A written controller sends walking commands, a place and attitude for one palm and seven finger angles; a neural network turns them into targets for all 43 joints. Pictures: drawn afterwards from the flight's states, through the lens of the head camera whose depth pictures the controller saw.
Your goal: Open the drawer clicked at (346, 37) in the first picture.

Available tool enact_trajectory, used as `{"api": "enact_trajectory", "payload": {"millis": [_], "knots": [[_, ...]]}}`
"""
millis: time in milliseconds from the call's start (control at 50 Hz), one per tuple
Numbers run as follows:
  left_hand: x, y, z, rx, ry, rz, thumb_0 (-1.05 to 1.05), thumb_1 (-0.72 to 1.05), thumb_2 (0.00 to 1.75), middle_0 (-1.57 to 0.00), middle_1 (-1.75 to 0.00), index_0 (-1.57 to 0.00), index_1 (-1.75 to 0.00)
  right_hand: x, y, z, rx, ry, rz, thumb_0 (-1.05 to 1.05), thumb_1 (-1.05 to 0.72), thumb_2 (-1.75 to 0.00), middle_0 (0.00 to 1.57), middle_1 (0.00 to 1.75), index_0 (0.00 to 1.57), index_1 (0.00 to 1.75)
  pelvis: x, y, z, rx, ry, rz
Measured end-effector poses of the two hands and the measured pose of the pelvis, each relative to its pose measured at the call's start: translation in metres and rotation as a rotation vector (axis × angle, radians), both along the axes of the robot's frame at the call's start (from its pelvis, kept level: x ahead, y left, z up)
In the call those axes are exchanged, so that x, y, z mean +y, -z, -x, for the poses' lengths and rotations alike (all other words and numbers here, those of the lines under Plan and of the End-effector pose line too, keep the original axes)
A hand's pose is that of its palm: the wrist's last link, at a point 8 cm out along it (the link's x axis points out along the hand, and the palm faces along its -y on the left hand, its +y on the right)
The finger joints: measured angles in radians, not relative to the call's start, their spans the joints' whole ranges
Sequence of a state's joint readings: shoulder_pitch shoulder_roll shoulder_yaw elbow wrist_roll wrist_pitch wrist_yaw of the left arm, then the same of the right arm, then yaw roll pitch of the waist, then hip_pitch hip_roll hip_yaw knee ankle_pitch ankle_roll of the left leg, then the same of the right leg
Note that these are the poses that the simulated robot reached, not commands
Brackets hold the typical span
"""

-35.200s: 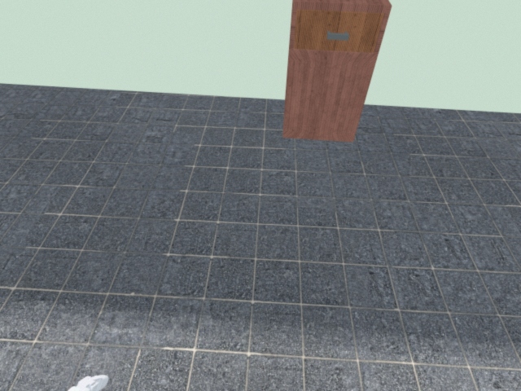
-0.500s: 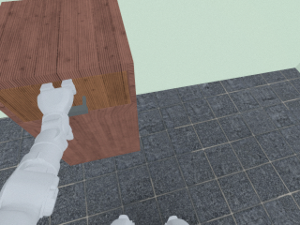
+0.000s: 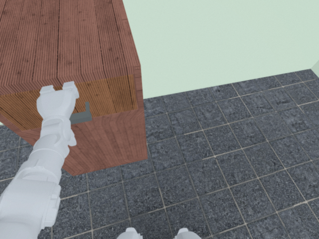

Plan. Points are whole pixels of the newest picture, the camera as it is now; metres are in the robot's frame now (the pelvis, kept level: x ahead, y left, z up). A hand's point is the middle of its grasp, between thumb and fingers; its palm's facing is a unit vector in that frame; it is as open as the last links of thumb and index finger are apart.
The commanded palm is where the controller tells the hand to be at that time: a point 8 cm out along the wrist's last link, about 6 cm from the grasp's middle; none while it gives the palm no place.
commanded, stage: re-aim the fingers above the handle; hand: left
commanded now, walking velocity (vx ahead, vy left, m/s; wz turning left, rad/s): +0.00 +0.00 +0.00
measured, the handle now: (73, 113) +0.50 +0.26 -0.06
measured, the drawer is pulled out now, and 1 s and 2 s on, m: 0.00 0.00 0.00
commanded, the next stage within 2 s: lower the fingers behind the handle in 0.84 s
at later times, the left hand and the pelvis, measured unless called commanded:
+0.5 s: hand (64, 115) +0.45 +0.25 -0.01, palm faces -0.01 -0.03 -1.00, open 13.7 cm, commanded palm +0.43 +0.25 +0.05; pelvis -0.01 +0.00 -0.01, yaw +1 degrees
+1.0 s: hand (56, 120) +0.44 +0.28 -0.01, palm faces -0.07 -0.02 -1.00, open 13.9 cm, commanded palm +0.43 +0.26 +0.05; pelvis -0.01 +0.00 -0.01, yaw +0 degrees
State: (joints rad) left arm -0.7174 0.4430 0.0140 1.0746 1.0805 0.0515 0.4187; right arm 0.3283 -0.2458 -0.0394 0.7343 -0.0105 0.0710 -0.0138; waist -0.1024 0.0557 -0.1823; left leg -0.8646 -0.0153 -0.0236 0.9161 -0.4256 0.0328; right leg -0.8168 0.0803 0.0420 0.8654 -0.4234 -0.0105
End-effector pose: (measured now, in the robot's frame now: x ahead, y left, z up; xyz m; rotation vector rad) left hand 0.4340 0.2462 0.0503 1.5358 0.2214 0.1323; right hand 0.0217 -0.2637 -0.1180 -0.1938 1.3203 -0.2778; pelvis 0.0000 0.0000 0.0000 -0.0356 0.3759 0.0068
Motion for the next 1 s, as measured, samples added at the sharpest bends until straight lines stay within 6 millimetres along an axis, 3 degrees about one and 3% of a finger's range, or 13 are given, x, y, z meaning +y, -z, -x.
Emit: {"api": "enact_trajectory", "payload": {"millis": [160, 260, 420, 700, 1000], "knots": [[0.015, -0.004, 0.010, 0.007, -0.021, -0.013, 0.00, -0.49, 0.30, -0.33, -1.21, -0.32, -1.20, 0.000, -0.002, -0.001, -0.004, -0.002, 0.001, 0.01, -0.91, -0.89, 0.20, 0.30, 0.20, 0.30, 0.001, -0.002, -0.001, -0.011, -0.005, 0.003], [0.012, 0.001, 0.016, 0.022, 0.003, 0.001, 0.00, -0.49, 0.30, -0.32, -1.20, -0.32, -1.20, -0.001, -0.004, -0.004, -0.011, -0.012, 0.010, 0.01, -0.91, -0.89, 0.20, 0.30, 0.20, 0.30, 0.001, -0.002, 0.000, -0.018, -0.016, 0.006], [0.004, 0.004, 0.005, -0.024, 0.036, 0.004, 0.00, -0.49, 0.30, -0.32, -1.20, -0.32, -1.20, -0.003, -0.003, -0.005, -0.020, -0.024, 0.033, 0.01, -0.91, -0.89, 0.20, 0.30, 0.20, 0.30, 0.002, 0.004, 0.005, 0.002, -0.020, 0.011], [0.002, -0.002, 0.001, 0.016, -0.013, 0.000, 0.00, -0.49, 0.30, -0.33, -1.21, -0.33, -1.21, 0.006, 0.000, 0.014, 0.016, 0.005, -0.006, 0.01, -0.91, -0.89, 0.20, 0.30, 0.20, 0.30, 0.002, 0.000, 0.007, -0.007, -0.002, 0.004], [0.027, 0.009, 0.009, 0.019, -0.013, -0.014, 0.00, -0.49, 0.30, -0.32, -1.20, -0.32, -1.20, -0.005, -0.002, 0.019, 0.036, 0.003, 0.035, 0.01, -0.91, -0.89, 0.20, 0.30, 0.20, 0.30, 0.002, 0.005, 0.007, 0.016, -0.006, 0.010]]}}
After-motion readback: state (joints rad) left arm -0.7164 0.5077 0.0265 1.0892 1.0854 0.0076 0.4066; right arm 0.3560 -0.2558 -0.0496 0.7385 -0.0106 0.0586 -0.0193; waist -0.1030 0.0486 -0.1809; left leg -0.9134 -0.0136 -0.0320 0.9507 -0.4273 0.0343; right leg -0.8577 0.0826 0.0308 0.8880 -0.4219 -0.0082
